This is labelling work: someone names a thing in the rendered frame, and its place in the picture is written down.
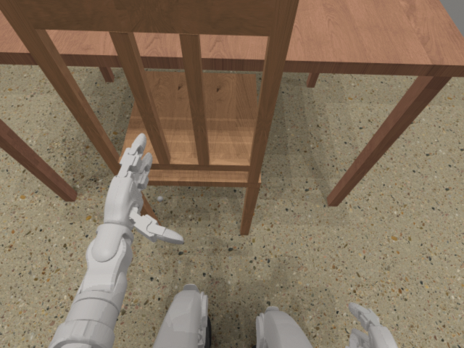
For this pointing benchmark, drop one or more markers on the table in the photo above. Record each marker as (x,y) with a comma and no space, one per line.
(367,37)

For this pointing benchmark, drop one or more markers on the chair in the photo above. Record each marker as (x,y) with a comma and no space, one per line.
(202,129)

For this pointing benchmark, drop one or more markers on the right robot hand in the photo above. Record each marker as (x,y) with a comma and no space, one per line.
(378,336)

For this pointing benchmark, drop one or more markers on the robot right thigh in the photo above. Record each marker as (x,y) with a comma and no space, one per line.
(277,329)

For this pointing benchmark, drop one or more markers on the left robot forearm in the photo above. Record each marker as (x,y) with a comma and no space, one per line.
(93,314)

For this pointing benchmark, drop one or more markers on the left robot shin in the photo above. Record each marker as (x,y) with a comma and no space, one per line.
(202,334)

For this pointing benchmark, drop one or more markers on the left robot hand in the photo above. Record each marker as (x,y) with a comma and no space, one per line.
(125,191)

